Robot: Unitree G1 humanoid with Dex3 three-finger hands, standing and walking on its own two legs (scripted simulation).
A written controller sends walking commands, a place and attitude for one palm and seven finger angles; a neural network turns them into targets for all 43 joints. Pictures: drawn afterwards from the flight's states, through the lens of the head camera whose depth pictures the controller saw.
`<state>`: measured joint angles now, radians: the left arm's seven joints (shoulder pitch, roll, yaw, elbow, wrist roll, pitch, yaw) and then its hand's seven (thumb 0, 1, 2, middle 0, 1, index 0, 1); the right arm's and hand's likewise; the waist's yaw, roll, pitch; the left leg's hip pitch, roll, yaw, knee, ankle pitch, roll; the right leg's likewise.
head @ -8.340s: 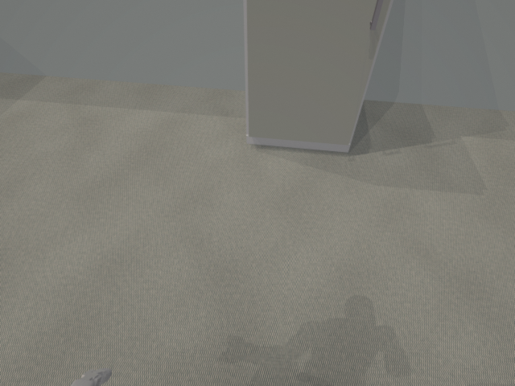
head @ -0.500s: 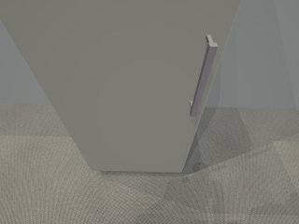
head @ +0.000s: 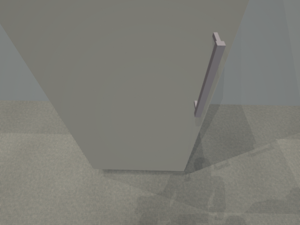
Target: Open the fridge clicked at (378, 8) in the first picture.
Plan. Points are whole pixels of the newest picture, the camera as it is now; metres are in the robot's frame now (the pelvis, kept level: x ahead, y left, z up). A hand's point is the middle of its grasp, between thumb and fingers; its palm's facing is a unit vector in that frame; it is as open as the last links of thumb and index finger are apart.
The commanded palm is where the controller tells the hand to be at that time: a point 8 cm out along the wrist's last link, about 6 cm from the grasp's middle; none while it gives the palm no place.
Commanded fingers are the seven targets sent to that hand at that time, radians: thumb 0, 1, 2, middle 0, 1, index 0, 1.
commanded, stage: come to a stop and stand still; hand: right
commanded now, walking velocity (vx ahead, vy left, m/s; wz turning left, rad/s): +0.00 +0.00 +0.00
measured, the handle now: (205, 81) +0.48 -0.13 +0.12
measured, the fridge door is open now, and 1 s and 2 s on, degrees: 0 0 0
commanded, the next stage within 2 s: look again from close up in 1.02 s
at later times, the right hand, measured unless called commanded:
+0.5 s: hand out of the picture -0.04 -0.17 -0.16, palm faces +0.03 +0.98 -0.18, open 7.4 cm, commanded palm none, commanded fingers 0.00 -0.90 -0.90 0.20 0.30 0.20 0.30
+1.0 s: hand out of the picture +0.01 -0.19 -0.16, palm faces +0.01 +0.98 -0.21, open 7.4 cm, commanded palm none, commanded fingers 0.00 -0.90 -0.90 0.20 0.30 0.20 0.30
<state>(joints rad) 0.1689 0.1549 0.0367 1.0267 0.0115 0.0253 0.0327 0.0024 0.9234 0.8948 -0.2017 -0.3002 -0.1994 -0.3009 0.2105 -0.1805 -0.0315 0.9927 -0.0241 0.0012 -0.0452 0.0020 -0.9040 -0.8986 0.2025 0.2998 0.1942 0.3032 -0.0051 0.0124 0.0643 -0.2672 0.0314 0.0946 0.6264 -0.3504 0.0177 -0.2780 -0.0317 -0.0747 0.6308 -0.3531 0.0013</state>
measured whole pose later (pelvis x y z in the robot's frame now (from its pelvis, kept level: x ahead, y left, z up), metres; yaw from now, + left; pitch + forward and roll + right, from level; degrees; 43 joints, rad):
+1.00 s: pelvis -0.02 -0.02 +0.01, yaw +1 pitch -2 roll +0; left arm 0.29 0.16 -0.02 1.08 0.02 -0.02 0.02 0.01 0.93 0.89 -0.20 -0.30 -0.20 -0.30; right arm 0.28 -0.16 0.01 1.07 -0.01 -0.02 -0.04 0.01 -0.91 -0.90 0.20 0.30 0.19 0.30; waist 0.00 0.00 0.02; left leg -0.21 0.05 0.07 0.49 -0.25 -0.01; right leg -0.20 0.00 -0.10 0.48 -0.25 -0.04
